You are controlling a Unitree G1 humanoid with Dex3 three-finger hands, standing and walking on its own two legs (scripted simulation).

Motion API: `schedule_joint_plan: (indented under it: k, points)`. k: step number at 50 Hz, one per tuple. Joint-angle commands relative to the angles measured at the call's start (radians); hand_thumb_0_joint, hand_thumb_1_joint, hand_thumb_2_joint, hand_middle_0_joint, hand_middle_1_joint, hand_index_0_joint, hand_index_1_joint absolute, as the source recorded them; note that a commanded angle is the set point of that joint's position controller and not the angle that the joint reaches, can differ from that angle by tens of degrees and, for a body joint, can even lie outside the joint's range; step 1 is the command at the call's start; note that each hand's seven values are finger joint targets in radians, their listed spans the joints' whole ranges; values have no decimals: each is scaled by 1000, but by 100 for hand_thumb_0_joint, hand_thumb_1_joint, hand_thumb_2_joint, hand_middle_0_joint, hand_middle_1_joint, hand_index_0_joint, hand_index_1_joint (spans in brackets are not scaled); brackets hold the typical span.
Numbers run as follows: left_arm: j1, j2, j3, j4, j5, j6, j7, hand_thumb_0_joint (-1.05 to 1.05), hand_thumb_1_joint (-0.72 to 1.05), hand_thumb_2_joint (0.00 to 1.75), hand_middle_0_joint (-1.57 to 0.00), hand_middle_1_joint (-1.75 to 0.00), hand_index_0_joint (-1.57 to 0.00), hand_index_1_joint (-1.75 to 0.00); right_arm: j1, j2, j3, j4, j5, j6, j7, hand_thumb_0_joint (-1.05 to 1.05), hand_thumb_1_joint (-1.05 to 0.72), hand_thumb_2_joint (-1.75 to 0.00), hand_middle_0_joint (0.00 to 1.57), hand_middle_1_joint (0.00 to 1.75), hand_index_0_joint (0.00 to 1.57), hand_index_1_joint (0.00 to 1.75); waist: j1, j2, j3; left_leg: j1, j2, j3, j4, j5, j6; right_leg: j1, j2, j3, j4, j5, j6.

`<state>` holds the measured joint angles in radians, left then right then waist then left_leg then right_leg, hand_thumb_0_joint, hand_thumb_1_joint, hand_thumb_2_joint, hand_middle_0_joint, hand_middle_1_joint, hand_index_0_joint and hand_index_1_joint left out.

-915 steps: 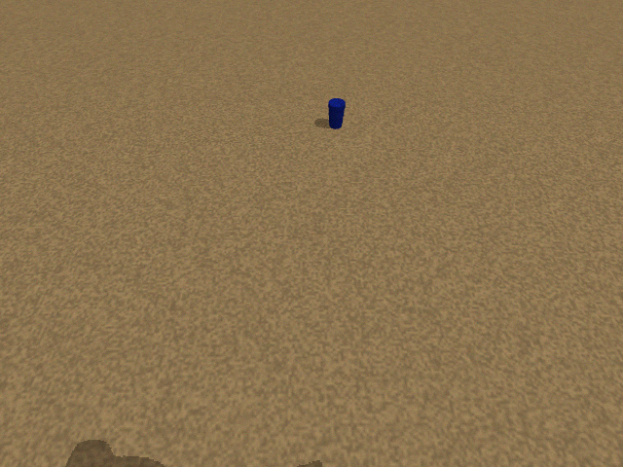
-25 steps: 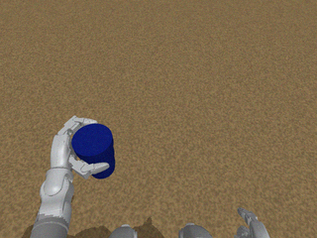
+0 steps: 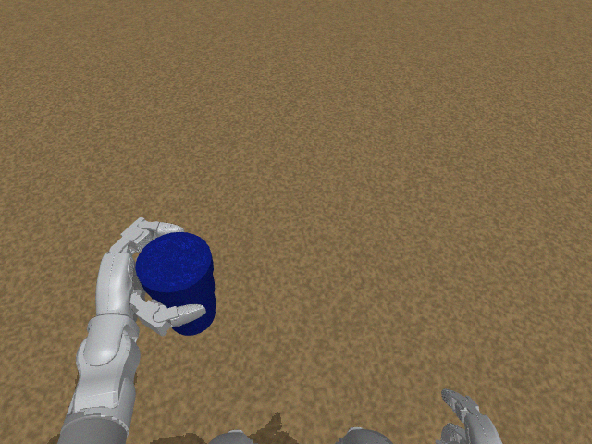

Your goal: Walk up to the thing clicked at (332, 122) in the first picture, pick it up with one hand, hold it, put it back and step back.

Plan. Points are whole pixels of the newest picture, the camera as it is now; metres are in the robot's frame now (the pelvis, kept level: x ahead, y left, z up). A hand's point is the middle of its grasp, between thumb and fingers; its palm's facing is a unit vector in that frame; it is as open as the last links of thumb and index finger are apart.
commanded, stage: hold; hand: left
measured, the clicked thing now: (184, 289) +0.31 +0.16 +0.01
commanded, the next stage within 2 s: crouch in 2.00 s
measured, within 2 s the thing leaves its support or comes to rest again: neither
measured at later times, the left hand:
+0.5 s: hand (170, 275) +0.32 +0.17 +0.04, palm faces +0.04 -1.00 -0.03, open 12.0 cm
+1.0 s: hand (166, 281) +0.31 +0.17 +0.04, palm faces +0.05 -1.00 -0.03, open 12.0 cm
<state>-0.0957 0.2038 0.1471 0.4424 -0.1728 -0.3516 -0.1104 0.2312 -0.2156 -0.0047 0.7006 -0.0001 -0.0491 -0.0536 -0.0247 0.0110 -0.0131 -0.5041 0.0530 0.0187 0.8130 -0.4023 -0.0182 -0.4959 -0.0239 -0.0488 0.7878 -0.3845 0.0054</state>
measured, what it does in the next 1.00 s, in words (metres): stands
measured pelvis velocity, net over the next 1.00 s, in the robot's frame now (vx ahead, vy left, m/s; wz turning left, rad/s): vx -0.01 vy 0.01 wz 0.00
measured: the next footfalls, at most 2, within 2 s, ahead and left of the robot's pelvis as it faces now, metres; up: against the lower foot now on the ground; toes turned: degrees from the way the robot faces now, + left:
none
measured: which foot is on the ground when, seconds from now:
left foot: down 0.00-1.00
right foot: down 0.00-1.00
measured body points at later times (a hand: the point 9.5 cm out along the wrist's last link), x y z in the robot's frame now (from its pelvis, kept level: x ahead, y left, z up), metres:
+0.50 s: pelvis +0.00 +0.00 +0.00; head +0.03 +0.00 +0.45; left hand +0.31 +0.22 +0.05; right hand +0.11 -0.25 -0.11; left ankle +0.01 +0.13 -0.71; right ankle +0.01 -0.12 -0.71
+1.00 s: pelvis -0.01 +0.01 +0.00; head +0.02 +0.01 +0.45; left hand +0.30 +0.23 +0.05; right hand +0.12 -0.24 -0.10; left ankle +0.01 +0.13 -0.71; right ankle +0.01 -0.12 -0.71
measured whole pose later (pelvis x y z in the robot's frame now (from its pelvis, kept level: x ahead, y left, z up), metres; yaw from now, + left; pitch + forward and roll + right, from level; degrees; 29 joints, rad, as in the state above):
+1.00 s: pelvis -0.01 +0.01 +0.00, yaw +0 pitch +4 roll -1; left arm -0.11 0.20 0.14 0.48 -0.16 -0.37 -0.10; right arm 0.23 -0.21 0.00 0.69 0.00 -0.06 -0.04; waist -0.02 0.01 0.00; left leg -0.48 0.05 0.02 0.78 -0.37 -0.01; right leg -0.47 -0.03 -0.04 0.75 -0.35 0.01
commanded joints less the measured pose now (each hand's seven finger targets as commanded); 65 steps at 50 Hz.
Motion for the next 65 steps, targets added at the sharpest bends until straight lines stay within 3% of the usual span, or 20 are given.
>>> schedule_joint_plan:
  k: [1,6,7,8,10,13,15,19,27,30,32,38,40,42,45,46,52,61,63,65]
  points:
    - [-356,139,76,-266,-43,-109,-8,0,-4,119,-118,-137,-119,-138,-8,-142,-49,-107,4,-42,-10,0,-91,-90,20,30,20,30,-4,3,-283,131,-39,-10,-109,253,23,114,22,9,-111,293,-11]
    - [-358,148,72,-334,-49,-128,-17,0,-5,118,-118,-138,-120,-139,-11,-141,-48,-121,6,-44,-5,0,-92,-90,20,30,20,30,9,43,-328,165,-41,-10,-119,269,17,144,24,5,-107,294,-16]
    - [-343,109,38,-303,-49,-120,-18,0,-7,118,-118,-138,-120,-139,-15,-142,-46,-125,6,-45,-4,0,-92,-91,20,30,20,30,2,37,-325,173,-39,-12,-116,279,16,143,26,6,-108,302,-15]
    - [-374,147,70,-339,-51,-126,-16,0,-8,117,-118,-138,-119,-138,0,-146,-51,-112,4,-46,-4,0,-92,-91,20,30,20,30,2,40,-348,180,-37,-14,-112,310,15,149,28,2,-102,324,-17]
    - [-381,127,50,-318,-45,-118,-7,0,-7,116,-117,-136,-119,-137,-10,-137,-44,-117,6,-42,-5,0,-92,-91,20,30,20,30,-3,32,-308,165,-39,-12,-118,288,17,141,25,7,-113,313,-14]
    - [-382,151,91,-272,-43,-120,3,0,-6,119,-119,-138,-120,-139,-7,-140,-47,-102,3,-43,-6,0,-91,-91,20,30,20,30,1,16,-300,150,-40,-8,-120,266,22,139,20,13,-122,303,-11]
    - [-396,130,61,-292,-38,-127,2,0,-7,118,-119,-138,-120,-139,-14,-137,-44,-111,1,-39,-6,0,-91,-91,20,30,20,30,2,30,-308,160,-42,-6,-121,270,21,144,20,14,-124,307,-12]
    - [-394,150,79,-290,-39,-133,-6,0,-5,119,-120,-140,-121,-140,-17,-137,-45,-110,0,-40,-4,0,-92,-91,20,30,20,30,8,25,-307,154,-45,-3,-122,256,23,151,17,14,-131,296,-11]
    - [-390,113,42,-278,-42,-126,-9,0,-6,118,-119,-139,-121,-139,-17,-134,-42,-118,5,-43,1,0,-91,-90,20,30,20,30,-1,23,-294,162,-38,-9,-137,247,19,136,26,5,-130,277,-15]
    - [-424,157,89,-270,-43,-131,-3,0,-3,119,-120,-139,-122,-140,-8,-139,-47,-108,2,-44,3,0,-91,-91,20,30,20,30,4,27,-303,149,-39,-11,-133,242,21,140,25,5,-129,271,-14]
    - [-424,137,63,-287,-39,-138,-6,0,-3,120,-121,-141,-123,-141,-12,-132,-42,-119,2,-46,4,0,-92,-91,20,30,20,30,0,17,-303,147,-41,-6,-133,238,23,148,22,10,-131,275,-12]
    - [-379,144,76,-290,-37,-135,-2,0,-6,120,-120,-140,-121,-141,-30,-135,-42,-130,5,-51,-1,0,-92,-91,20,30,20,30,6,36,-310,165,-44,-5,-137,246,20,158,25,8,-135,279,-13]
    - [-347,111,48,-233,-40,-123,-5,0,-7,119,-120,-140,-122,-141,-8,-135,-44,-108,5,-49,2,0,-92,-91,20,30,20,30,-6,8,-282,147,-39,-10,-134,241,23,139,28,5,-132,276,-13]
    - [-416,125,42,-310,-35,-137,-4,0,-7,119,-120,-140,-121,-140,-32,-131,-42,-130,6,-51,3,0,-92,-91,20,30,20,30,1,37,-288,160,-39,-12,-150,215,20,133,27,2,-134,246,-16]
    - [-400,148,70,-278,-32,-137,2,0,-6,118,-121,-139,-122,-140,-35,-136,-42,-123,8,-51,2,0,-92,-91,20,30,20,30,8,41,-274,149,-40,-10,-156,167,20,123,26,5,-143,198,-17]
    - [-420,129,49,-309,-35,-141,4,0,-5,119,-120,-139,-122,-140,-45,-132,-39,-140,8,-55,1,0,-91,-91,20,30,20,30,-2,26,-297,157,-44,-6,-150,176,22,139,23,7,-148,213,-14]
    - [-422,143,61,-320,-29,-139,14,0,-7,119,-120,-140,-121,-140,-35,-133,-39,-137,6,-65,0,0,-92,-91,20,30,20,30,-1,32,-315,163,-41,-11,-145,208,21,147,24,6,-135,246,-15]
    - [-361,117,38,-208,-27,-119,4,0,-5,118,-118,-138,-119,-139,-4,-146,-50,-98,2,-63,6,0,-92,-91,20,30,20,30,-5,45,-293,172,-35,-23,-134,272,13,111,30,-6,-118,279,-21]
    - [-411,152,73,-273,-30,-133,7,0,-5,117,-118,-138,-120,-138,-10,-130,-41,-112,2,-63,8,0,-92,-91,20,30,20,30,9,25,-331,154,-41,-16,-120,295,20,160,23,2,-120,320,-15]
    - [-426,125,40,-278,-31,-137,5,0,-7,117,-119,-139,-121,-139,-22,-132,-40,-125,4,-66,10,0,-92,-91,20,30,20,30,1,56,-305,160,-39,-15,-130,276,16,132,25,2,-119,296,-19]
